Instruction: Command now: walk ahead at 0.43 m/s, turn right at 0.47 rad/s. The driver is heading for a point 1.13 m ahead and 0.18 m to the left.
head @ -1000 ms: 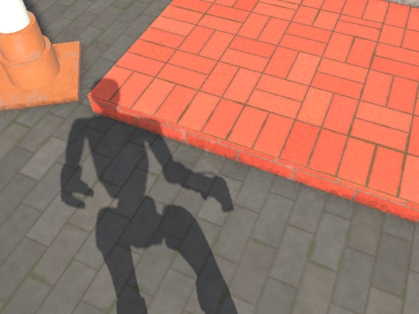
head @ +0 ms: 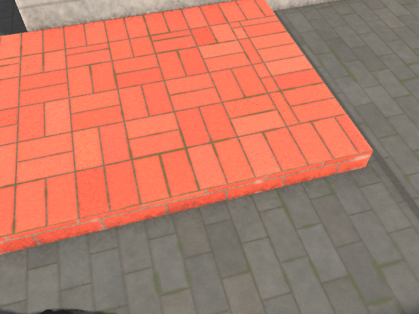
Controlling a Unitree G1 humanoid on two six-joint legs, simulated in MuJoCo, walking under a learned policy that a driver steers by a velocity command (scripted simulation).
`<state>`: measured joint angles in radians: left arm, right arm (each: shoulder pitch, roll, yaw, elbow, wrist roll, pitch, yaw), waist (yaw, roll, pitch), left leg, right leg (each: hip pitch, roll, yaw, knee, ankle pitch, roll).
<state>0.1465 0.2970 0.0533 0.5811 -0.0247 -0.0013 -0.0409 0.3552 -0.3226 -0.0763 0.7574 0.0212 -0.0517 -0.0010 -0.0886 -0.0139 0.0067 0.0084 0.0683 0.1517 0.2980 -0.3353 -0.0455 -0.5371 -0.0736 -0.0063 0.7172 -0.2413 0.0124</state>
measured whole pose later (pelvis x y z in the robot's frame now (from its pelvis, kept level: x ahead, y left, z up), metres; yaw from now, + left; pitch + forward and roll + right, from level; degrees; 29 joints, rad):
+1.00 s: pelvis +0.55 -0.03 +0.00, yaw +24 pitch +2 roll +0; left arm 0.09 0.28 0.01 0.64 0.00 -0.09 -0.01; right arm 0.31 -0.31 -0.06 0.69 0.02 -0.02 -0.01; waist -0.07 -0.03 0.02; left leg -0.13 -0.12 -0.20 0.48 -0.37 0.06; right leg -0.52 -0.01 0.08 0.54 -0.06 0.07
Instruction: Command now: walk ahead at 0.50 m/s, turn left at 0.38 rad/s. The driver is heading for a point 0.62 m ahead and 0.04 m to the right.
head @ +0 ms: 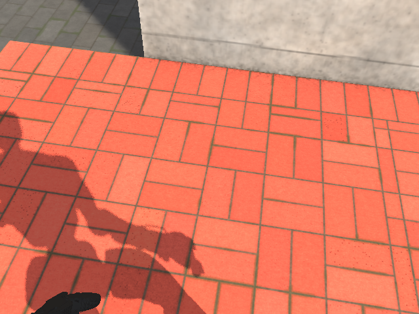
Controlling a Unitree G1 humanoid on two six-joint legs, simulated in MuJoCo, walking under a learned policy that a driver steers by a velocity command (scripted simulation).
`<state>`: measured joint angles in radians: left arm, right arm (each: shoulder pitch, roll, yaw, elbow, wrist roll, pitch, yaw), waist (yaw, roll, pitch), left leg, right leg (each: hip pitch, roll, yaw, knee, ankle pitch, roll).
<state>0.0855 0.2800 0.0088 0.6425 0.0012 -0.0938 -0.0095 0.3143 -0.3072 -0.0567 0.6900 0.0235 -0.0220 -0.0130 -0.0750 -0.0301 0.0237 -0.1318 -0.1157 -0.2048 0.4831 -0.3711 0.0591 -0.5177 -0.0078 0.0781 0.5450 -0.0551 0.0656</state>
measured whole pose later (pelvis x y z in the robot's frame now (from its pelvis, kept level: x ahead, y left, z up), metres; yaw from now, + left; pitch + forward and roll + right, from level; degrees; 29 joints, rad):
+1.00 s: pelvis +0.25 -0.01 +0.01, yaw +3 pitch -1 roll +0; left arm 0.20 0.19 0.05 0.99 0.01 0.05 0.03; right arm 0.24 -0.23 -0.05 1.00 0.01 0.02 -0.01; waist -0.01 0.01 0.03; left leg -0.18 0.03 -0.01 0.51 -0.27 -0.02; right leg 0.00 0.02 -0.05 0.39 -0.33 -0.02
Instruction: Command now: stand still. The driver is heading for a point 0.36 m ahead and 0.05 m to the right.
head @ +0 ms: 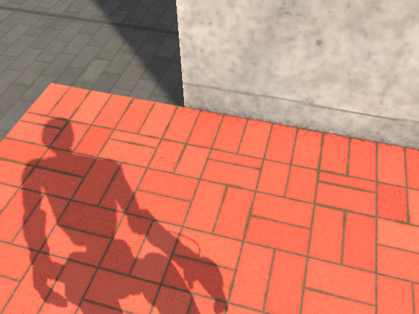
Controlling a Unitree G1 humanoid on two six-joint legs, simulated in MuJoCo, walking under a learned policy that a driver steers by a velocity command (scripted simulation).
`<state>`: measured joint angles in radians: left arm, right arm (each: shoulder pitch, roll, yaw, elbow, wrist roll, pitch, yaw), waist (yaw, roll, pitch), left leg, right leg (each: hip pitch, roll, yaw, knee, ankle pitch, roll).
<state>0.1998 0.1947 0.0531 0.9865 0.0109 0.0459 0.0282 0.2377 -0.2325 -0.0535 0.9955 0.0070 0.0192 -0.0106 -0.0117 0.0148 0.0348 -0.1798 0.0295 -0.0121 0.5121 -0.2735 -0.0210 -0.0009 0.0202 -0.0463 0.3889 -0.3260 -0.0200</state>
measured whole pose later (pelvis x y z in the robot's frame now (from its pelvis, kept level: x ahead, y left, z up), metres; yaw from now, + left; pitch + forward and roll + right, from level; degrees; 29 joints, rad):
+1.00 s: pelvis +0.17 +0.02 +0.02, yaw -13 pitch +3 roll -2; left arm -0.01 0.18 -0.02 0.64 -0.01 -0.02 -0.05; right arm 0.45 -0.17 0.00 1.03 -0.02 -0.04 -0.04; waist 0.00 0.00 -0.01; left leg -0.07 0.09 0.11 0.76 -0.26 0.00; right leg -0.69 0.04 -0.16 1.03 -0.41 -0.15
